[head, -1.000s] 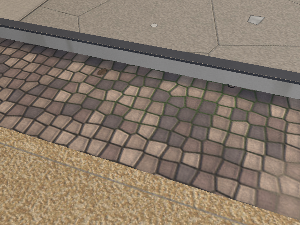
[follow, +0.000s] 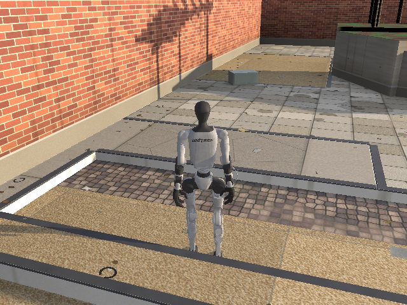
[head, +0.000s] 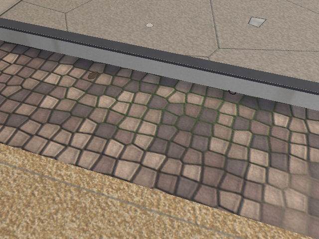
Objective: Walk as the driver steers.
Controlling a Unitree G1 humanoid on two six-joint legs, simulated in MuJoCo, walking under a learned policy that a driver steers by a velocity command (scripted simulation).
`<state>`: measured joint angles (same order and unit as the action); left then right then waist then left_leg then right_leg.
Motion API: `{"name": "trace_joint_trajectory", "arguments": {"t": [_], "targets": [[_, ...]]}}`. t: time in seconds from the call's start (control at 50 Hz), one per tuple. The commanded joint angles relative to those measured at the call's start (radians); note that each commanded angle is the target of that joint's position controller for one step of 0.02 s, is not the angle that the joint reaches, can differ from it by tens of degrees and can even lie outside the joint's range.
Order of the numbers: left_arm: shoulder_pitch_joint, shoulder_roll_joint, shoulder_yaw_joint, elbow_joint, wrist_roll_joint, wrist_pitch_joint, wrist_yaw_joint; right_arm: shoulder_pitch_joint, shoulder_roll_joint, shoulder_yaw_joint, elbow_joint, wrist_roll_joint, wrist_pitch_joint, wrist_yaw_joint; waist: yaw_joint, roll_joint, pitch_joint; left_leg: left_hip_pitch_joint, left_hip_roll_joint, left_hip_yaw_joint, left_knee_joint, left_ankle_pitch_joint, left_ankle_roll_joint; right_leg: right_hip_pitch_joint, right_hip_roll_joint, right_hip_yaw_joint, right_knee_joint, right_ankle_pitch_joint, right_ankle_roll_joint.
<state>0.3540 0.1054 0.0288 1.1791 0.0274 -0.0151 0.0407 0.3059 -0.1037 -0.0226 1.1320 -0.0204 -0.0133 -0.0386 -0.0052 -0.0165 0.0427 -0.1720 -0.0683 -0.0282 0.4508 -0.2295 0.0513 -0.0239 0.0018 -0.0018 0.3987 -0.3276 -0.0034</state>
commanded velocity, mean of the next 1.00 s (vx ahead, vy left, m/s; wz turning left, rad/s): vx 0.28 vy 0.00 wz -0.02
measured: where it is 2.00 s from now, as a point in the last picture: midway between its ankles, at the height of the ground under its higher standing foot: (187, 188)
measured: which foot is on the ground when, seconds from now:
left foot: down 0.00-0.54, up 0.56-0.82, down 0.84-1.00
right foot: down 0.00-0.84, up 0.86-1.00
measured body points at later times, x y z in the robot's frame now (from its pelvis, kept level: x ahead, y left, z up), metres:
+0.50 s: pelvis +0.04 -0.02 -0.02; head +0.03 -0.02 +0.43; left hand -0.02 +0.19 -0.17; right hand +0.00 -0.24 -0.17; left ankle +0.01 +0.09 -0.74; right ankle -0.07 -0.11 -0.74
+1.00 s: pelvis +0.26 +0.00 -0.01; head +0.28 +0.00 +0.44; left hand +0.27 +0.23 -0.16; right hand +0.31 -0.25 -0.15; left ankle +0.30 +0.04 -0.74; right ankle +0.18 -0.12 -0.64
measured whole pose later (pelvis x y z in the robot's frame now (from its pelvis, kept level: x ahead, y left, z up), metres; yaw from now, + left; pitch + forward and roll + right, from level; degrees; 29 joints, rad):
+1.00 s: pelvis +0.26 +0.00 -0.01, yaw -3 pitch -2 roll +1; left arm 0.34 0.17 0.05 1.01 0.03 -0.06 -0.01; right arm 0.24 -0.19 -0.05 1.02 -0.02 -0.07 0.01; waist 0.02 -0.03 0.06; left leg -0.26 -0.09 0.13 0.49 -0.22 0.12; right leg -0.42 -0.02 0.02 1.25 -0.31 -0.10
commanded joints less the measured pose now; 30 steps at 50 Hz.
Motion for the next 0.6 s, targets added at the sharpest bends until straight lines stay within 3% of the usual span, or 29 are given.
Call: {"name": "trace_joint_trajectory", "arguments": {"t": [0.02, 0.22, 0.26, 0.32, 0.38, 0.44, 0.48, 0.5, 0.52, 0.54, 0.56, 0.58, 0.6], "targets": [[0.09, 0.056, 0.007, 0.001, 0.0, -0.003, 0.001, 0.067, -0.068, -0.009, -0.01, 0.0, -0.005, -0.001, -0.002, 0.015, 0.079, 0.014, 0.134, -0.142, -0.078, 0.154, 0.008, -0.113, -0.095, 0.073, -0.075, 0.151, -0.032], [0.103, 0.047, 0.003, 0.004, -0.004, -0.003, 0.004, 0.075, -0.064, -0.007, -0.004, 0.004, -0.004, -0.005, -0.001, 0.014, 0.073, 0.012, 0.137, -0.137, -0.067, 0.179, 0.007, -0.117, -0.094, 0.069, -0.068, 0.157, -0.029], [0.112, 0.047, 0.004, 0.004, 0.0, -0.004, 0.002, 0.073, -0.069, -0.01, -0.005, 0.001, -0.001, -0.003, 0.002, 0.018, 0.066, 0.002, 0.111, -0.128, -0.068, -0.001, 0.015, -0.123, -0.073, 0.058, -0.063, 0.03, -0.038], [0.12, 0.051, 0.009, -0.022, 0.003, -0.005, -0.005, 0.072, -0.104, -0.029, -0.026, 0.003, 0.003, 0.003, 0.004, 0.023, 0.119, -0.096, 0.086, -0.145, -0.044, -0.373, 0.072, -0.185, -0.031, 0.045, 0.017, -0.235, -0.088], [0.122, 0.034, 0.002, -0.059, 0.006, -0.026, -0.014, 0.098, -0.103, -0.033, -0.052, 0.007, -0.012, 0.012, -0.011, 0.043, 0.189, -0.141, 0.134, -0.268, -0.079, -0.536, 0.134, -0.285, -0.022, 0.076, 0.069, -0.301, -0.125], [0.1, 0.035, 0.003, -0.094, 0.01, -0.062, -0.027, 0.145, -0.135, -0.047, -0.057, 0.004, -0.026, 0.018, -0.034, 0.104, 0.159, -0.033, 0.211, -0.438, -0.152, -0.532, 0.194, -0.352, 0.019, 0.043, 0.151, -0.168, -0.132], [0.13, 0.039, 0.008, -0.099, 0.009, -0.085, -0.036, 0.125, -0.15, -0.055, -0.068, 0.003, -0.028, 0.018, -0.012, 0.11, 0.141, -0.024, 0.223, -0.461, -0.122, -0.41, 0.208, -0.308, 0.022, 0.038, 0.124, -0.112, -0.137], [0.165, 0.041, 0.008, -0.093, 0.005, -0.095, -0.034, 0.07, -0.147, -0.058, -0.083, 0.008, -0.036, 0.017, 0.019, 0.09, 0.137, -0.075, 0.195, -0.392, -0.064, -0.265, 0.19, -0.219, 0.018, 0.06, 0.077, -0.08, -0.142], [0.267, 0.043, 0.012, -0.061, -0.002, -0.104, -0.029, -0.031, -0.13, -0.055, -0.116, 0.012, -0.049, 0.019, 0.082, 0.023, 0.125, -0.21, 0.138, -0.268, 0.062, -0.082, 0.156, -0.034, -0.014, 0.124, -0.009, -0.024, -0.157], [0.379, 0.105, 0.031, -0.02, -0.011, -0.106, -0.018, -0.122, -0.083, -0.047, -0.16, 0.022, -0.069, 0.025, 0.131, -0.154, 0.109, -0.423, 0.015, -0.051, 0.304, -0.001, 0.099, 0.19, -0.137, 0.311, -0.104, 0.093, -0.185], [0.456, 0.168, 0.049, 0.005, -0.017, -0.093, -0.009, -0.174, -0.097, -0.05, -0.185, 0.003, -0.087, 0.03, 0.165, -0.206, 0.159, -0.718, -0.021, 0.076, 0.463, -0.225, 0.065, 0.374, -0.287, 0.47, -0.118, 0.378, -0.226], [0.49, 0.154, 0.047, 0.013, -0.002, -0.079, -0.005, -0.226, -0.135, -0.062, -0.2, -0.021, -0.087, 0.031, 0.168, -0.09, 0.196, -0.875, 0.035, 0.096, 0.585, -0.332, 0.05, 0.422, -0.347, 0.473, -0.055, 0.542, -0.251], [0.498, 0.135, 0.039, 0.012, 0.009, -0.069, -0.007, -0.241, -0.112, -0.059, -0.206, -0.022, -0.084, 0.036, 0.163, -0.045, 0.167, -0.918, 0.055, 0.097, 0.684, -0.334, 0.042, 0.443, -0.332, 0.441, -0.023, 0.614, -0.258]]}}
Velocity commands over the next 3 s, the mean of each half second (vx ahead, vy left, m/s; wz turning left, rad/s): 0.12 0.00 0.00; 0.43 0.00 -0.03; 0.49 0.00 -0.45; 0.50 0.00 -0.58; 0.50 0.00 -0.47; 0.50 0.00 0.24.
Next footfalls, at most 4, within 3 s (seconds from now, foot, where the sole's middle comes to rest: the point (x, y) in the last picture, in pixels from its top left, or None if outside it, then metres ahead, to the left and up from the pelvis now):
0.84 left None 0.34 0.05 -0.78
1.40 right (193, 222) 0.60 -0.13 -0.78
1.94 left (186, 152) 0.97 -0.13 -0.78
2.46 right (253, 149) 1.00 -0.47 -0.78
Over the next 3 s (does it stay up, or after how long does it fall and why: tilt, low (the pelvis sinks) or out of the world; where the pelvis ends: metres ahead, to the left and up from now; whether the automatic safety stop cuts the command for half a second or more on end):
stays up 1.15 -0.51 -0.02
